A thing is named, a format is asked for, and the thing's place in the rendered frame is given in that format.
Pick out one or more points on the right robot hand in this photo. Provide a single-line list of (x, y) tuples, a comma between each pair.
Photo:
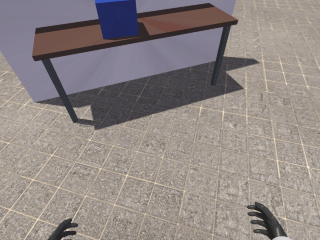
[(274, 229)]

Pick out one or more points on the carton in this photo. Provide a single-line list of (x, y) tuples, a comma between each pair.
[(117, 18)]

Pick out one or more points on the table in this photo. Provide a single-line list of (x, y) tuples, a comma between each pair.
[(85, 36)]

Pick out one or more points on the left robot hand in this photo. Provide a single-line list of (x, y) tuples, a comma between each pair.
[(59, 233)]

